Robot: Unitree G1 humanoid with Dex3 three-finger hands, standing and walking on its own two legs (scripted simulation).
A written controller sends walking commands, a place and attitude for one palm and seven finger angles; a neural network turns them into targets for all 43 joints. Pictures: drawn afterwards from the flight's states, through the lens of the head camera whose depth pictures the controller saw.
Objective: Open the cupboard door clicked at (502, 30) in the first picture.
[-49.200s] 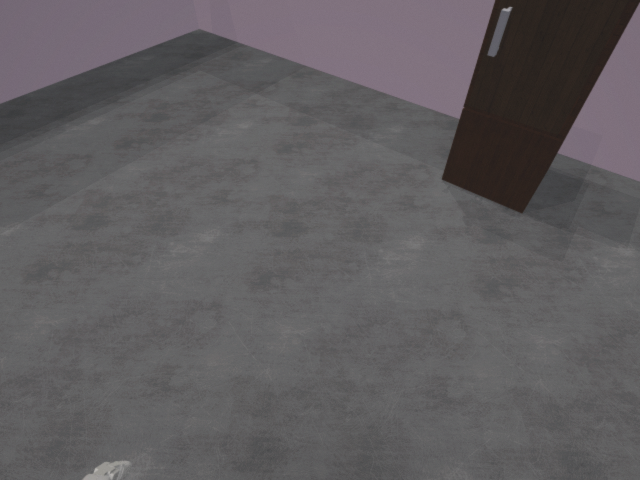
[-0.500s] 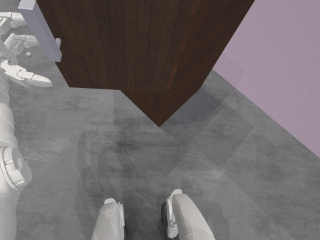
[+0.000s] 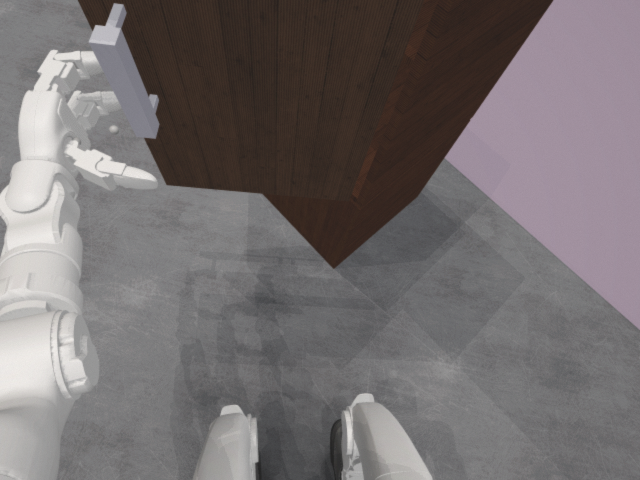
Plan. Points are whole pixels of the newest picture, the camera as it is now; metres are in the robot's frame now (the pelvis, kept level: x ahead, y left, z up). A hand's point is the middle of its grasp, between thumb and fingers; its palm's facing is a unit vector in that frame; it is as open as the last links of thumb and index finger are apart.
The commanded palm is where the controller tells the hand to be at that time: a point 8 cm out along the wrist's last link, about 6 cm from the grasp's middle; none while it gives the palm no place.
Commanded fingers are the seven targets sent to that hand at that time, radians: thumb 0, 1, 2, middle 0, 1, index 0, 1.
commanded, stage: slide the fingers in behind the handle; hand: left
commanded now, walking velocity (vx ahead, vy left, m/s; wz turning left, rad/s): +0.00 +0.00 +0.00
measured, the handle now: (133, 76) +0.59 +0.20 +0.05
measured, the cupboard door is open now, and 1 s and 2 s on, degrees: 45 46 46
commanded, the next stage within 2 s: move the hooked fingers beside the handle in 0.42 s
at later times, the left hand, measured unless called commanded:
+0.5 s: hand (115, 133) +0.50 +0.21 +0.05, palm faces +0.01 -1.00 -0.02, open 14.6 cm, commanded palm +0.50 +0.21 +0.05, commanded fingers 0.00 -0.50 0.30 -0.30 -1.20 -0.30 -1.20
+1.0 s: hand (112, 131) +0.51 +0.21 +0.06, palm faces +0.00 -1.00 -0.03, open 14.5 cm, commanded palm +0.50 +0.23 +0.05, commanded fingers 0.00 -0.50 0.30 -0.30 -1.20 -0.30 -1.20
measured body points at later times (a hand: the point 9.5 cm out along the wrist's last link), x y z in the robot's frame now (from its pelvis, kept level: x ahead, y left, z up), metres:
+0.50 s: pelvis +0.00 +0.00 +0.00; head +0.16 +0.03 +0.42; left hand +0.50 +0.26 +0.06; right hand +0.03 -0.27 -0.11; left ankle +0.00 +0.11 -0.64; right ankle +0.03 -0.14 -0.64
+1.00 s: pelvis +0.00 +0.00 +0.00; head +0.16 +0.03 +0.42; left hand +0.50 +0.27 +0.06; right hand +0.01 -0.27 -0.11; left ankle +0.00 +0.11 -0.64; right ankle +0.03 -0.14 -0.64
